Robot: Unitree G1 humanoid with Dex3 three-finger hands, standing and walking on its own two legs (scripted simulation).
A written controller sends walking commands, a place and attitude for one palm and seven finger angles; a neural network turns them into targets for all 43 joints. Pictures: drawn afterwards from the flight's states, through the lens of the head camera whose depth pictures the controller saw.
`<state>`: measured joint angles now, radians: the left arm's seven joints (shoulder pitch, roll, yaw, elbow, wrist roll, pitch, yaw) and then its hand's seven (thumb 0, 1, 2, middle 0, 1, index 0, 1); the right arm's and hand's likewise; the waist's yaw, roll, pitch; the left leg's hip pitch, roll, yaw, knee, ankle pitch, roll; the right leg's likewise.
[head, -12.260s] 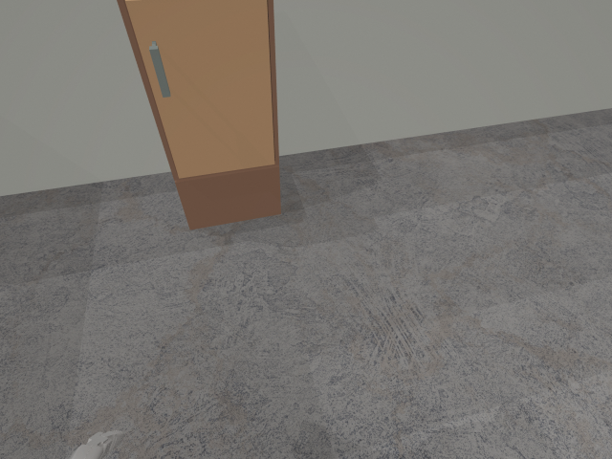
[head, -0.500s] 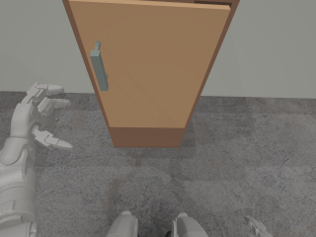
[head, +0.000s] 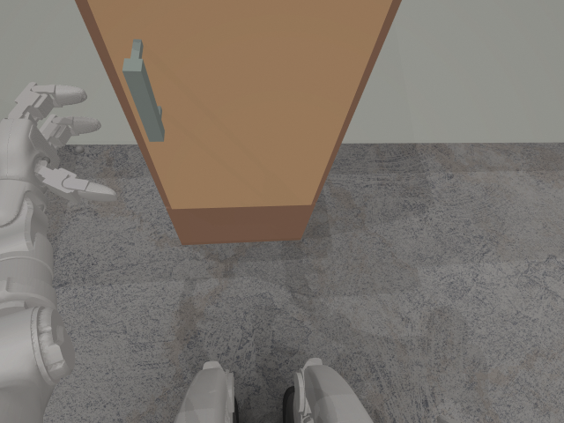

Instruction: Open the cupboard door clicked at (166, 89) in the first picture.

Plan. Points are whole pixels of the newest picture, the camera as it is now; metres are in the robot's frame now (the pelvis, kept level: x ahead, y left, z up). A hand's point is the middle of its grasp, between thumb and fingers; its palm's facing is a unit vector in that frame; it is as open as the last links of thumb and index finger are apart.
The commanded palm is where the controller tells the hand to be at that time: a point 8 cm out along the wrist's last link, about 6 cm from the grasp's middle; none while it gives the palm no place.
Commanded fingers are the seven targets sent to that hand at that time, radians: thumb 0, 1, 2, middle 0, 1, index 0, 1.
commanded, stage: move the hooked fingers beside the handle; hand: left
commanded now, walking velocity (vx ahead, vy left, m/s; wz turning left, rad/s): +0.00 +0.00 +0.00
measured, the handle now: (147, 94) +0.56 +0.18 +0.06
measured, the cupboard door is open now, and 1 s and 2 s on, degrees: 0 0 0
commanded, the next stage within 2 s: slide the fingers in behind the handle in 1.18 s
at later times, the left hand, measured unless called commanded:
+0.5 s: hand (92, 115) +0.52 +0.25 +0.05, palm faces +0.04 -1.00 -0.03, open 13.9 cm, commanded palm +0.50 +0.29 +0.05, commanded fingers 0.00 -0.50 0.30 -0.30 -1.20 -0.30 -1.20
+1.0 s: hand (85, 123) +0.51 +0.25 +0.06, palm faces +0.03 -1.00 -0.02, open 13.9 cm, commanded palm +0.49 +0.28 +0.05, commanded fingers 0.00 -0.50 0.30 -0.30 -1.20 -0.30 -1.20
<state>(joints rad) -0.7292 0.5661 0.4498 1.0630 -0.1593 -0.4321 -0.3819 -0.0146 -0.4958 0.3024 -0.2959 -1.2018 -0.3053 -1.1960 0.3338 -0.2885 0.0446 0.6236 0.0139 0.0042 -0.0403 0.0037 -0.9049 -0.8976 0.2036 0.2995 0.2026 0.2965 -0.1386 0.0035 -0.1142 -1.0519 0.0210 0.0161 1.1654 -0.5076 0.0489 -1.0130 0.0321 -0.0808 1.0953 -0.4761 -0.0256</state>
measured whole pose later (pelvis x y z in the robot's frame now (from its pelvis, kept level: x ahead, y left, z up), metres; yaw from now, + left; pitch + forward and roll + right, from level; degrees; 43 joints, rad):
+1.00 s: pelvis +0.00 +0.01 +0.00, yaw -1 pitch +25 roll -5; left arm -0.85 0.62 0.45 1.14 -0.12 -0.42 -0.34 -0.01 -0.50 0.30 -0.30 -1.20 -0.30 -1.20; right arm 0.36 -0.28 0.06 0.60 -0.01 0.09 -0.01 0.00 -0.91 -0.90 0.20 0.30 0.20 0.30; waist -0.18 0.02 -0.12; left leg -1.10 0.03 0.01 1.18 -0.52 0.06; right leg -1.04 0.04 -0.08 1.08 -0.47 -0.01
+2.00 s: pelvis +0.01 +0.00 +0.00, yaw +0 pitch +25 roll -4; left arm -0.87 0.54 0.40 1.16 -0.12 -0.44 -0.24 -0.01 -0.50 0.30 -0.30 -1.20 -0.25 -1.19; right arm 0.35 -0.27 0.05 0.62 -0.01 0.09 0.01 0.00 -0.91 -0.90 0.20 0.30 0.20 0.30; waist -0.17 0.02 -0.12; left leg -1.10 0.03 0.00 1.18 -0.52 0.05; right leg -1.05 0.04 -0.09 1.10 -0.49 -0.03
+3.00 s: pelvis +0.00 +0.01 -0.01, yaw +2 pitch +25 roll -5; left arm -0.96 0.44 0.22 1.20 -0.12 -0.47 -0.06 -0.01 -0.50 0.30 -0.30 -1.20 -0.12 -1.23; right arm 0.36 -0.26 0.03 0.68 -0.05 0.07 0.05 0.00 -0.91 -0.90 0.20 0.30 0.20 0.30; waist -0.15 0.03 -0.13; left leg -1.14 -0.01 -0.04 1.21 -0.51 0.05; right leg -1.07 0.01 -0.14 1.12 -0.49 -0.02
